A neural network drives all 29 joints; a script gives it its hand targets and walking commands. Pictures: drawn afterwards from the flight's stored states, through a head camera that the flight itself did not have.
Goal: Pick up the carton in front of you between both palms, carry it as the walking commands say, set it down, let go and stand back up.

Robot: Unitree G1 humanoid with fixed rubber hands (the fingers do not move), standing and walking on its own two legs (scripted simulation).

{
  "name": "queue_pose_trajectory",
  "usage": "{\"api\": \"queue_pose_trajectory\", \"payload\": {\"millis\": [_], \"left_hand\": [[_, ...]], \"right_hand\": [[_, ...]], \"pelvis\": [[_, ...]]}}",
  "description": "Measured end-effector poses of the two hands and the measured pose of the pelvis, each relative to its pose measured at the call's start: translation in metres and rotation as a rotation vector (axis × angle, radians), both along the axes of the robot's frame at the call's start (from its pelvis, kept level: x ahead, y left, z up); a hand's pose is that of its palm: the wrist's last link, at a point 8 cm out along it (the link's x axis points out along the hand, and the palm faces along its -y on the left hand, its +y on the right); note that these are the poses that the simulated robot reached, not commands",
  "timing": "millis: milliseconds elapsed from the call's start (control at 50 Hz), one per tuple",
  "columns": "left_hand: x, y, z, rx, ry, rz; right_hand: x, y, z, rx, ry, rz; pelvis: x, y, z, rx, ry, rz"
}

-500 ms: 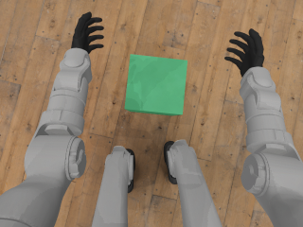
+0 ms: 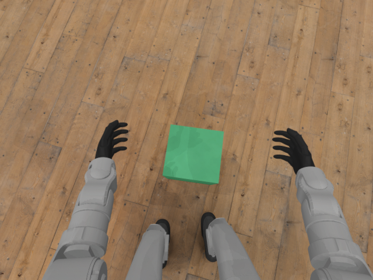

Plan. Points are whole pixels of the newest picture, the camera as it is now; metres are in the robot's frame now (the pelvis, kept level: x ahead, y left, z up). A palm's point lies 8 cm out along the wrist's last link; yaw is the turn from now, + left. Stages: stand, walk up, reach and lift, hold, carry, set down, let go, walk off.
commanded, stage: let go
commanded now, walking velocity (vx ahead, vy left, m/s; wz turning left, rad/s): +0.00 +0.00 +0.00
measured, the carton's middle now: (192, 157) +0.42 -0.03 -0.58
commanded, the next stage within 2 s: stand in 0.94 s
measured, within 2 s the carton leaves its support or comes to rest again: neither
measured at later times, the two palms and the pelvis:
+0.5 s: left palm (44, 229) +0.23 +0.24 -0.01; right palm (329, 237) +0.20 -0.22 +0.00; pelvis +0.05 +0.02 +0.07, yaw -1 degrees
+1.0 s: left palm (38, 250) +0.20 +0.25 -0.01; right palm (338, 238) +0.20 -0.23 +0.01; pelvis +0.04 +0.02 +0.06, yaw -2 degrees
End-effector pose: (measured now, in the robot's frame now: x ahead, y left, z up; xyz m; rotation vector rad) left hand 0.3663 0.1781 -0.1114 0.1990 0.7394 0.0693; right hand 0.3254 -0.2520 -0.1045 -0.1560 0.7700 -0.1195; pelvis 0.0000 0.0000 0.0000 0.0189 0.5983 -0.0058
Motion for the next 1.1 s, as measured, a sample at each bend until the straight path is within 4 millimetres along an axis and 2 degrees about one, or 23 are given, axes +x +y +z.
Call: {"api": "queue_pose_trajectory", "payload": {"millis": [80, 180, 360, 500, 640, 800, 1000, 1100], "left_hand": [[-0.017, 0.005, 0.021, -0.006, 0.001, -0.011], [-0.040, 0.012, 0.042, -0.014, 0.005, -0.027], [-0.100, 0.038, 0.078, -0.023, 0.029, -0.020], [-0.136, 0.063, 0.102, -0.017, 0.030, -0.015], [-0.157, 0.079, 0.113, -0.007, 0.052, -0.014], [-0.159, 0.079, 0.116, -0.019, 0.053, -0.013], [-0.167, 0.068, 0.104, -0.009, 0.068, 0.007], [-0.179, 0.093, 0.097, 0.113, 0.121, 0.027]], "right_hand": [[-0.020, -0.004, 0.024, -0.006, 0.007, 0.006], [-0.049, 0.000, 0.047, 0.006, 0.009, -0.002], [-0.102, 0.018, 0.090, 0.015, 0.013, -0.009], [-0.128, 0.030, 0.107, 0.005, 0.018, 0.008], [-0.131, 0.043, 0.104, 0.019, 0.028, 0.023], [-0.125, 0.047, 0.107, 0.009, 0.018, 0.036], [-0.129, 0.021, 0.113, -0.062, 0.042, -0.006], [-0.132, -0.003, 0.101, -0.134, 0.050, -0.016]], "pelvis": [[0.012, -0.004, 0.016, -0.002, -0.073, -0.004], [0.026, -0.005, 0.031, -0.005, -0.160, -0.009], [0.043, 0.003, 0.058, -0.018, -0.358, -0.009], [0.048, 0.017, 0.068, -0.032, -0.514, -0.017], [0.043, 0.029, 0.069, -0.039, -0.624, -0.023], [0.040, 0.030, 0.067, -0.039, -0.683, -0.021], [0.041, 0.019, 0.065, -0.038, -0.684, -0.026], [0.042, 0.014, 0.062, -0.033, -0.634, -0.013]]}}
